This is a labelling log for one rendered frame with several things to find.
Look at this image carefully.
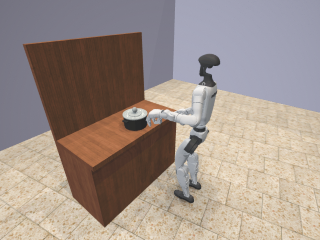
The pot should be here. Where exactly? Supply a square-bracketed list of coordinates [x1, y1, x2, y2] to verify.
[122, 116, 147, 131]

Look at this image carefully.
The robot left forearm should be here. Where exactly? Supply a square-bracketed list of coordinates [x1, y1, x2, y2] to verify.
[159, 109, 197, 126]

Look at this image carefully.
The robot left upper arm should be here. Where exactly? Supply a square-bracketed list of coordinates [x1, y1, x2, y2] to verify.
[190, 86, 207, 128]

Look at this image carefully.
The table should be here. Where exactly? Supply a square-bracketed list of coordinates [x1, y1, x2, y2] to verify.
[23, 32, 177, 227]

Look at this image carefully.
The lid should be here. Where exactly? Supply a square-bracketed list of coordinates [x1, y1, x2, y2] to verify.
[122, 108, 148, 121]

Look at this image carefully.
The right robot hand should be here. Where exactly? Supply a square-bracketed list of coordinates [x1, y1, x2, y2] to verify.
[175, 108, 187, 115]

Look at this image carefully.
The left robot hand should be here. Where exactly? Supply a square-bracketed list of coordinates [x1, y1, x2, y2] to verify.
[146, 109, 162, 127]

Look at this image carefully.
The robot right forearm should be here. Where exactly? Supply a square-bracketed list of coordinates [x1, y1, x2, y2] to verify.
[185, 107, 192, 115]

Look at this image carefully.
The robot right thigh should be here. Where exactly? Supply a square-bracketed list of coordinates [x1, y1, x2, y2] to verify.
[187, 130, 209, 164]

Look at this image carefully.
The left robot foot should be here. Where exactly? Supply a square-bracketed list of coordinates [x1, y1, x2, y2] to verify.
[174, 189, 194, 203]

